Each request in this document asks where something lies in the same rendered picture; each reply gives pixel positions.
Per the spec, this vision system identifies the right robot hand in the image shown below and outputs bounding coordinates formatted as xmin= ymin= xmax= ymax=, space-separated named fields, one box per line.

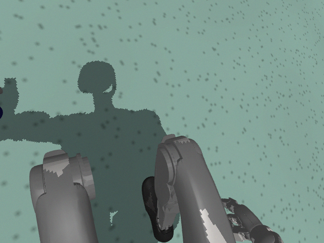
xmin=221 ymin=197 xmax=262 ymax=242

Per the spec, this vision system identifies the right robot foot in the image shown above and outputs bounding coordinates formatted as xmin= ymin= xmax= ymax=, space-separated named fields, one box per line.
xmin=142 ymin=176 xmax=174 ymax=242

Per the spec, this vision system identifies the right robot arm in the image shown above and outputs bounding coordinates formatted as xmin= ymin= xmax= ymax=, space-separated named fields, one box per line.
xmin=250 ymin=225 xmax=284 ymax=243

